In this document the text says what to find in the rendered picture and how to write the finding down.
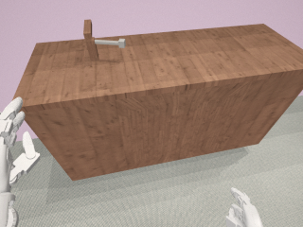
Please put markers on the robot right hand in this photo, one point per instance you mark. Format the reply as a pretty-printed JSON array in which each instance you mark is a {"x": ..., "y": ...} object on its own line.
[{"x": 247, "y": 215}]

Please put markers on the counter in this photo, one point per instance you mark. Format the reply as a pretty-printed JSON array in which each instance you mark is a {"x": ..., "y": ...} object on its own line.
[{"x": 101, "y": 109}]

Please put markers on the left robot forearm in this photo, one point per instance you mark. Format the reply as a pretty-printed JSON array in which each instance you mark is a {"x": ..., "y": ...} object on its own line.
[{"x": 8, "y": 215}]

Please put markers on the robot left hand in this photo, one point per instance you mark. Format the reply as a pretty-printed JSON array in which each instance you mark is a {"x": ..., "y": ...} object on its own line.
[{"x": 11, "y": 120}]

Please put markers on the tap lever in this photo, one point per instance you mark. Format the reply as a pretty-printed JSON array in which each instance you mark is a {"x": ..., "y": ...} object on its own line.
[{"x": 121, "y": 42}]

